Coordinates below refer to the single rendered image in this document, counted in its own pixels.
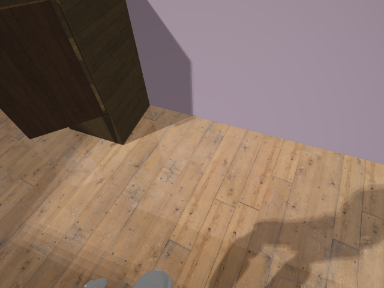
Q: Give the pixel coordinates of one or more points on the robot left thigh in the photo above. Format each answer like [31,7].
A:
[154,279]

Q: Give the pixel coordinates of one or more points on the cupboard door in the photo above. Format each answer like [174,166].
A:
[43,87]

